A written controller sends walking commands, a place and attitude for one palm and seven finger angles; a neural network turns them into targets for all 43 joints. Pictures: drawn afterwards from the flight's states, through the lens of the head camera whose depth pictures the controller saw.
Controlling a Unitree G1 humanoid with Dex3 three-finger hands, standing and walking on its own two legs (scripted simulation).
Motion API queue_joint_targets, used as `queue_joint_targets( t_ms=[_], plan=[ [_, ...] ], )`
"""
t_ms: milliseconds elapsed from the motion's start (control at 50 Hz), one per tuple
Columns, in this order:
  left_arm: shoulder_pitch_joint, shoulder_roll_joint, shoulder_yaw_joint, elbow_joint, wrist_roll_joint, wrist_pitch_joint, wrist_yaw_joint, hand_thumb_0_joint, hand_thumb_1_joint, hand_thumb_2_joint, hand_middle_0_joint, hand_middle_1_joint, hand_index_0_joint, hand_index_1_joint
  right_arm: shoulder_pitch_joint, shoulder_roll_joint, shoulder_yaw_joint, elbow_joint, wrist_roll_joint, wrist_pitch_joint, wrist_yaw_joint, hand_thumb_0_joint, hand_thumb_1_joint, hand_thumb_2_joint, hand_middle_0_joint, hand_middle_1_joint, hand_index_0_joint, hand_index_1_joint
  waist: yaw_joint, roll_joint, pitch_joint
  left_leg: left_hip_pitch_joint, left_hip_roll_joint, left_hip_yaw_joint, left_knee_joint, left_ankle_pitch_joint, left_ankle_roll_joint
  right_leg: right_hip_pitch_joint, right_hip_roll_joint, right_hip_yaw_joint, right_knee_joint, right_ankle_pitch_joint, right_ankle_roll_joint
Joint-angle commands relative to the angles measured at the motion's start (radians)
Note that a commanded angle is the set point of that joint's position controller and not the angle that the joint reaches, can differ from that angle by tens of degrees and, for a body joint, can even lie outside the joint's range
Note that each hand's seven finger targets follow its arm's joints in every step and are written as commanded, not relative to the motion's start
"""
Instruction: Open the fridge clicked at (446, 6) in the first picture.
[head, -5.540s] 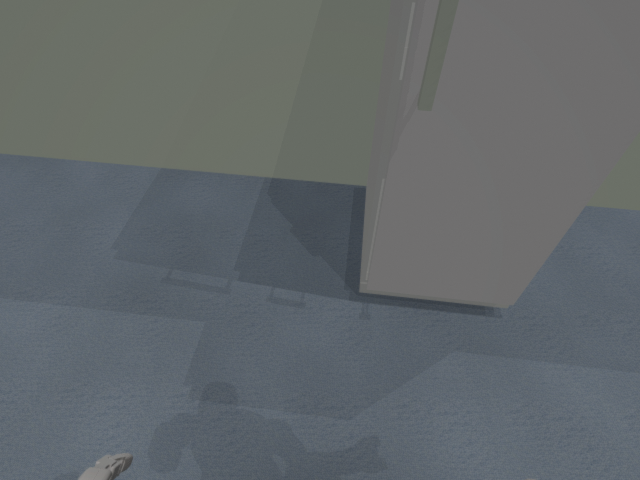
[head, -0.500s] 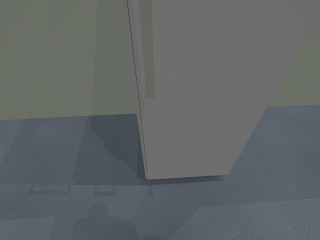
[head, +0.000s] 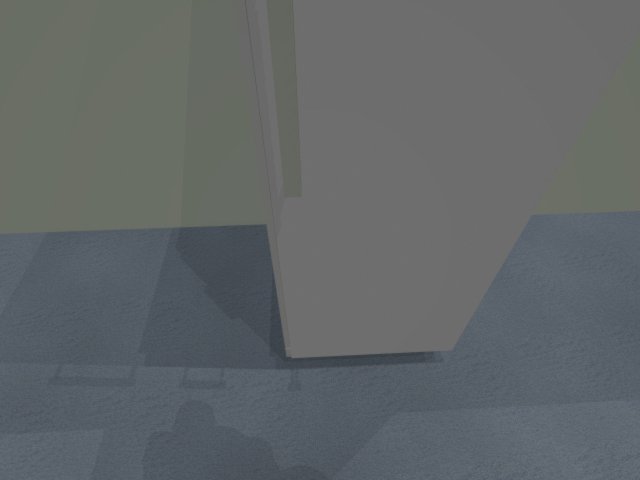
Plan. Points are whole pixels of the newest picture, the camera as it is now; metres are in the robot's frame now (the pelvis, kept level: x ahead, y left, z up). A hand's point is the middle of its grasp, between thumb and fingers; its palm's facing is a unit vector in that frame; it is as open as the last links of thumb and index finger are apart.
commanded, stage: look again from close up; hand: left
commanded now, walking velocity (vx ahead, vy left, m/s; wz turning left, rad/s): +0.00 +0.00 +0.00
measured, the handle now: (284, 62) +0.53 +0.08 +0.26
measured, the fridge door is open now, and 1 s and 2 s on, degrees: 0 0 0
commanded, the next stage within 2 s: raise the hand to about handle height in 0.08 s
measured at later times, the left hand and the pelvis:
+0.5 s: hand (195, 396) +0.20 +0.16 +0.04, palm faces +0.07 -1.00 +0.01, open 8.0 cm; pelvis -0.02 -0.01 -0.03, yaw +1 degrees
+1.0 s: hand (132, 384) +0.20 +0.22 +0.07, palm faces +0.06 -1.00 -0.04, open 11.0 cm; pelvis -0.03 +0.00 -0.03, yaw +2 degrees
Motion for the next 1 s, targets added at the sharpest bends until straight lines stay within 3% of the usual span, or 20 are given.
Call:
queue_joint_targets(
  t_ms=[0,140,160,180,200,240,260,280,300,320,400,440,500,560,620,640,700,760,880,980],
  plan=[
    [0.060,0.108,0.024,-0.029,0.003,-0.010,0.006,0.000,0.900,0.900,-0.200,-0.300,-0.200,-0.300,0.070,-0.078,-0.013,-0.017,-0.003,-0.018,0.000,0.000,-0.900,-0.900,0.200,0.300,0.200,0.300,0.002,-0.005,0.013,-0.032,0.072,-0.071,-0.089,0.147,0.037,0.006,-0.083,0.089,-0.091,0.161,-0.034],
    [0.062,0.105,0.024,-0.031,0.003,-0.010,0.006,0.000,0.900,0.900,-0.200,-0.300,-0.200,-0.300,0.074,-0.073,-0.013,-0.011,-0.003,-0.018,-0.001,0.000,-0.900,-0.900,0.200,0.300,0.200,0.300,0.005,-0.024,0.014,-0.024,0.075,-0.071,-0.089,0.160,0.037,0.014,-0.083,0.084,-0.094,0.181,-0.036],
    [0.139,0.135,0.027,0.011,0.006,-0.022,0.048,0.000,0.900,0.900,-0.200,-0.300,-0.200,-0.300,-0.048,-0.126,-0.027,-0.081,0.009,-0.015,0.010,0.000,-0.900,-0.900,0.200,0.300,0.200,0.300,0.045,-0.062,0.053,-0.096,0.084,-0.029,0.116,0.144,0.002,0.001,-0.146,0.146,-0.109,0.531,-0.014],
    [-0.642,0.319,0.079,-1.592,-0.209,-0.243,0.044,0.000,0.877,0.890,-0.202,-0.315,-0.202,-0.315,-0.022,-0.282,-0.035,-0.449,0.061,-0.171,-0.036,0.000,-0.900,-0.900,0.200,0.300,0.200,0.300,-0.091,0.143,-0.466,0.157,-0.030,-0.034,-0.032,0.229,0.043,0.113,-0.049,0.076,-0.014,0.378,-0.028],
    [-0.211,0.281,0.126,-1.317,-0.115,-0.181,0.102,0.000,0.853,0.880,-0.203,-0.330,-0.203,-0.330,-0.107,-0.175,-0.013,-0.382,0.044,-0.258,-0.076,0.000,-0.900,-0.900,0.200,0.300,0.200,0.300,0.012,0.270,-0.432,0.172,-0.010,-0.007,-0.041,0.334,0.052,0.103,0.005,0.040,0.023,0.231,-0.049],
    [0.142,-0.024,-0.032,-0.984,-0.133,-0.030,0.138,0.000,0.807,0.860,-0.207,-0.360,-0.207,-0.360,-0.034,-0.147,-0.040,-0.325,0.070,-0.276,-0.066,0.000,-0.900,-0.900,0.200,0.300,0.200,0.300,-0.025,0.129,-0.186,-0.038,0.001,-0.051,-0.042,0.158,0.028,-0.029,-0.004,-0.034,-0.013,0.086,-0.019],
    [-0.018,-0.037,-0.085,-1.261,-0.171,-0.054,0.113,0.000,0.783,0.850,-0.208,-0.375,-0.208,-0.375,-0.074,-0.164,-0.028,-0.428,0.084,-0.300,-0.066,0.000,-0.900,-0.900,0.200,0.300,0.200,0.300,-0.037,0.064,-0.049,-0.072,0.005,-0.071,-0.050,0.100,0.032,-0.073,0.000,-0.038,-0.013,0.046,-0.013],
    [-0.040,0.066,0.010,-1.314,-0.166,-0.113,0.107,0.000,0.760,0.840,-0.210,-0.390,-0.210,-0.390,-0.086,-0.207,-0.049,-0.438,0.063,-0.327,-0.074,0.000,-0.900,-0.900,0.200,0.300,0.200,0.300,-0.044,-0.002,-0.094,-0.069,-0.005,-0.062,-0.013,0.057,0.033,-0.103,0.001,-0.043,-0.023,-0.009,-0.010],
    [0.005,0.067,0.015,-1.289,-0.149,-0.160,0.101,0.000,0.737,0.830,-0.212,-0.405,-0.212,-0.405,-0.088,-0.205,-0.054,-0.461,0.046,-0.346,-0.075,0.000,-0.900,-0.900,0.200,0.300,0.200,0.300,-0.052,-0.082,-0.041,-0.121,-0.020,-0.062,0.016,0.025,0.037,-0.164,0.009,-0.052,-0.020,-0.065,-0.005],
    [0.090,0.059,0.055,-1.195,-0.151,-0.194,0.084,0.000,0.713,0.820,-0.213,-0.420,-0.213,-0.420,-0.074,-0.201,-0.062,-0.476,0.031,-0.349,-0.068,0.000,-0.900,-0.900,0.200,0.300,0.200,0.300,-0.036,-0.189,-0.029,-0.174,-0.029,-0.066,0.057,0.031,0.039,-0.210,0.016,-0.061,-0.003,-0.091,-0.001],
    [0.394,0.014,0.140,-0.989,-0.228,-0.423,-0.133,0.000,0.620,0.780,-0.220,-0.480,-0.220,-0.480,-0.120,-0.194,-0.092,-0.575,0.018,-0.332,-0.002,0.000,-0.900,-0.900,0.200,0.300,0.200,0.300,0.068,-0.319,-0.035,-0.378,-0.049,-0.038,0.212,0.025,0.005,-0.266,0.017,-0.046,0.150,-0.061,-0.006],
    [0.441,0.093,0.238,-0.976,-0.267,-0.496,-0.254,0.000,0.573,0.760,-0.223,-0.510,-0.223,-0.510,-0.144,-0.214,-0.107,-0.646,0.023,-0.310,0.024,0.000,-0.900,-0.900,0.200,0.300,0.200,0.300,0.094,-0.185,-0.090,-0.405,-0.069,-0.011,0.276,0.037,-0.002,-0.222,0.003,-0.015,0.209,0.016,-0.023],
    [0.350,0.170,0.269,-1.231,-0.261,-0.429,-0.275,0.000,0.503,0.730,-0.228,-0.555,-0.228,-0.555,-0.199,-0.207,-0.094,-0.761,0.034,-0.270,0.020,0.000,-0.900,-0.900,0.200,0.300,0.200,0.300,0.113,0.004,-0.227,-0.397,-0.084,0.031,0.289,0.066,0.017,-0.158,-0.009,0.007,0.242,0.082,-0.022],
    [0.175,0.180,0.256,-1.482,-0.254,-0.403,-0.204,0.000,0.433,0.700,-0.233,-0.600,-0.233,-0.600,-0.161,-0.186,-0.081,-0.801,0.030,-0.246,0.005,0.000,-0.900,-0.900,0.200,0.300,0.200,0.300,0.063,0.104,-0.286,-0.345,-0.065,0.005,0.300,0.067,0.030,-0.203,0.006,0.013,0.247,0.062,-0.017],
    [0.006,0.177,0.241,-1.626,-0.248,-0.483,-0.138,0.000,0.363,0.670,-0.238,-0.645,-0.238,-0.645,-0.080,-0.174,-0.065,-0.762,0.019,-0.251,-0.009,0.000,-0.900,-0.900,0.200,0.300,0.200,0.300,-0.013,0.114,-0.274,-0.294,-0.041,-0.043,0.335,0.077,0.037,-0.285,0.023,0.000,0.248,0.067,-0.013],
    [-0.101,0.180,0.210,-1.669,-0.245,-0.519,-0.141,0.000,0.340,0.660,-0.240,-0.660,-0.240,-0.660,-0.066,-0.183,-0.056,-0.744,0.016,-0.259,-0.014,0.000,-0.900,-0.900,0.200,0.300,0.200,0.300,-0.047,0.069,-0.265,-0.293,-0.035,-0.060,0.350,0.060,0.041,-0.317,0.030,0.004,0.251,0.043,-0.011],
    [-0.100,0.152,0.134,-1.597,-0.259,-0.561,-0.212,0.000,0.270,0.630,-0.245,-0.705,-0.245,-0.705,-0.065,-0.200,-0.042,-0.703,0.031,-0.292,-0.031,0.000,-0.900,-0.900,0.200,0.300,0.200,0.300,-0.073,0.085,-0.230,-0.281,-0.025,-0.079,0.345,-0.012,0.041,-0.351,0.032,0.004,0.225,-0.040,-0.014],
    [-0.106,0.207,0.149,-1.457,-0.279,-0.457,-0.312,0.000,0.200,0.600,-0.250,-0.750,-0.250,-0.750,-0.089,-0.220,-0.027,-0.691,0.052,-0.304,-0.052,0.000,-0.900,-0.900,0.200,0.300,0.200,0.300,-0.068,0.041,-0.190,-0.308,-0.027,-0.091,0.310,-0.074,0.044,-0.299,0.020,0.027,0.161,-0.114,-0.008],
    [-0.009,0.343,0.405,-1.315,-0.372,-0.101,-0.338,0.000,0.060,0.540,-0.260,-0.840,-0.260,-0.840,-0.176,-0.198,-0.006,-0.731,0.070,-0.271,-0.086,0.000,-0.900,-0.900,0.200,0.300,0.200,0.300,0.070,-0.069,-0.230,-0.316,-0.040,-0.074,0.212,-0.011,0.034,-0.094,-0.022,0.054,0.059,-0.137,0.011],
    [-0.035,0.348,0.509,-1.502,-0.400,-0.142,-0.222,0.000,-0.057,0.490,-0.268,-0.915,-0.268,-0.915,-0.142,-0.174,0.000,-0.719,0.056,-0.302,-0.059,0.000,-0.900,-0.900,0.200,0.300,0.200,0.300,0.092,0.007,-0.263,-0.220,-0.031,-0.071,0.147,0.138,0.022,-0.043,0.014,-0.022,0.100,0.088,0.000]
  ],
)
